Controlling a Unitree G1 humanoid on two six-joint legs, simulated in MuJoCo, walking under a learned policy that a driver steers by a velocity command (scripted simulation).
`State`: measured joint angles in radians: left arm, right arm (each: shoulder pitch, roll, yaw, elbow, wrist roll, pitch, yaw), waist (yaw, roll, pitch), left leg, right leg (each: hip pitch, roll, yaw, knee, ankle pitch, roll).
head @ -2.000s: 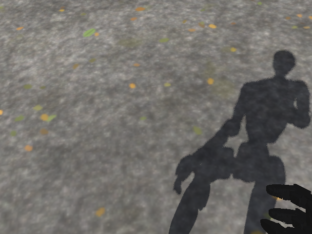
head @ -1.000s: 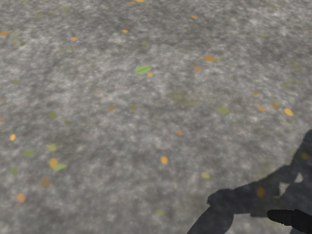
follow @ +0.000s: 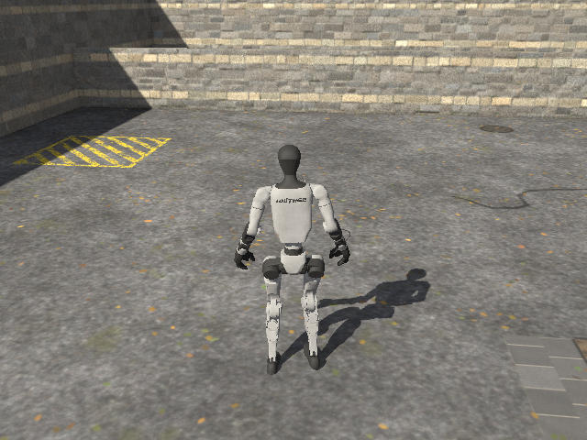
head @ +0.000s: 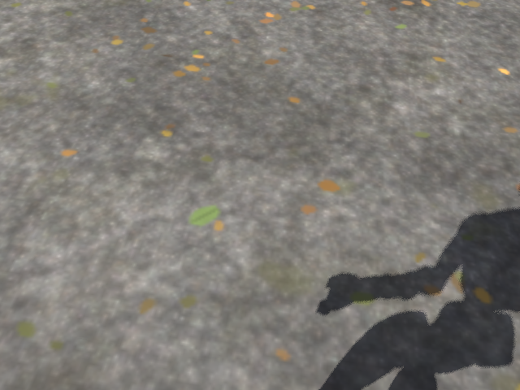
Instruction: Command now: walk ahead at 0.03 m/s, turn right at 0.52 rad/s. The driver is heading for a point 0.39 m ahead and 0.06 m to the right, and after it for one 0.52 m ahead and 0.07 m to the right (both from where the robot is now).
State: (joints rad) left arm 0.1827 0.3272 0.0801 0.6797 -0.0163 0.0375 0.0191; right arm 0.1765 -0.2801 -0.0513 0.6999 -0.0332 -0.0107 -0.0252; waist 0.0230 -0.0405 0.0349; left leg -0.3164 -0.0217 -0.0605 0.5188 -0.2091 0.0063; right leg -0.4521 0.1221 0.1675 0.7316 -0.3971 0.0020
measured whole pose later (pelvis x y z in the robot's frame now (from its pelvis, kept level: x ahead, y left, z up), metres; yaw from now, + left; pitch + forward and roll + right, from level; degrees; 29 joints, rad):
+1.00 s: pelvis +0.15 -0.02 +0.00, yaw -12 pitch +2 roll -1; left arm 0.29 0.32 0.05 0.72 -0.01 -0.08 -0.02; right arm 0.26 -0.30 -0.05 0.72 0.02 -0.07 0.03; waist 0.00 -0.04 0.00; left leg -0.31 -0.04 0.00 0.53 -0.26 0.07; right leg -0.35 0.00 0.03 1.02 -0.41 -0.01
